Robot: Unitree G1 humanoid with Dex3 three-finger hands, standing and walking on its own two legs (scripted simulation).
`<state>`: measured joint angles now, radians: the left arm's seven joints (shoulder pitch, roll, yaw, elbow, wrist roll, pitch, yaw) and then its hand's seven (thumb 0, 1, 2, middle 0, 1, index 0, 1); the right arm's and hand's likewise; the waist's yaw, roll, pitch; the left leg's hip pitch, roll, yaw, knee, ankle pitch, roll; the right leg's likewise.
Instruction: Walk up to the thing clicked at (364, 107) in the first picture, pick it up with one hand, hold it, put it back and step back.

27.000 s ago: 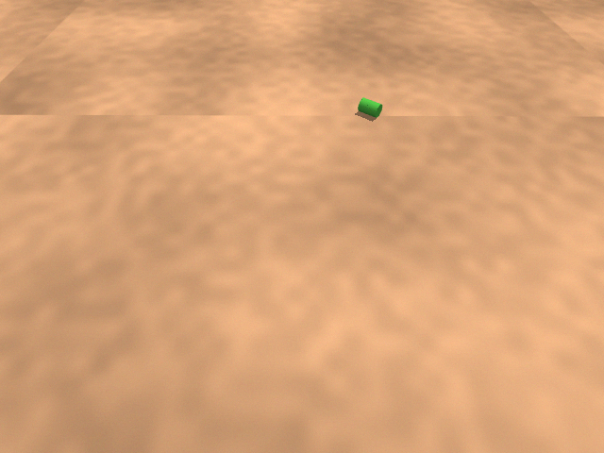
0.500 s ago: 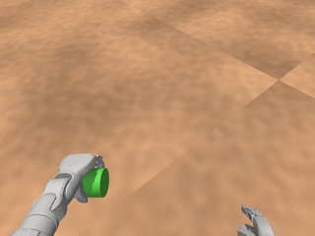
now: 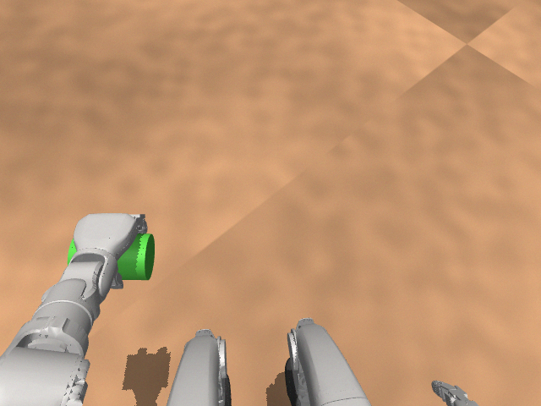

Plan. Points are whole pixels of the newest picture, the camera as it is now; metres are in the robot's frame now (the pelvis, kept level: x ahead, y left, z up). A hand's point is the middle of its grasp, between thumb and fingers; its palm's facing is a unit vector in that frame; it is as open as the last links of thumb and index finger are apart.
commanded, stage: crouch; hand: left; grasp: from above
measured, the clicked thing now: (114, 256) +0.38 +0.25 -0.14
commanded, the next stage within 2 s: lower in 1.28 s
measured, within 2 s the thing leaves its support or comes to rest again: neither
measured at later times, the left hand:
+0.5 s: hand (141, 267) +0.42 +0.25 -0.33, palm faces -0.48 +0.01 -0.88, open 10.7 cm
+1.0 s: hand (149, 268) +0.44 +0.26 -0.42, palm faces -0.49 -0.01 -0.87, open 10.6 cm
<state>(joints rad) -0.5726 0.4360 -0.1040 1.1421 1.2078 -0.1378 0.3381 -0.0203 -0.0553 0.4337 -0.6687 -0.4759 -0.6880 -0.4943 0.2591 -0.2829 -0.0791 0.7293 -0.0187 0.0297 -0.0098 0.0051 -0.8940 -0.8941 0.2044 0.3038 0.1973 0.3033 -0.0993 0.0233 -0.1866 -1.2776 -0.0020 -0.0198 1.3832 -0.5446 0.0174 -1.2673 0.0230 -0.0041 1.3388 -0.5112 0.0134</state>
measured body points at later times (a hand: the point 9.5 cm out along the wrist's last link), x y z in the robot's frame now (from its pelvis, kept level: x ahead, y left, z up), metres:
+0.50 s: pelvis -0.02 +0.00 -0.17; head +0.20 +0.04 +0.22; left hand +0.44 +0.25 -0.28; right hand +0.03 -0.27 -0.29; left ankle +0.05 +0.11 -0.60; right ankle +0.06 -0.13 -0.60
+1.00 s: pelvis -0.03 +0.00 -0.24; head +0.22 +0.05 +0.13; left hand +0.46 +0.26 -0.37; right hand +0.00 -0.28 -0.35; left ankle +0.05 +0.11 -0.60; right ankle +0.06 -0.13 -0.60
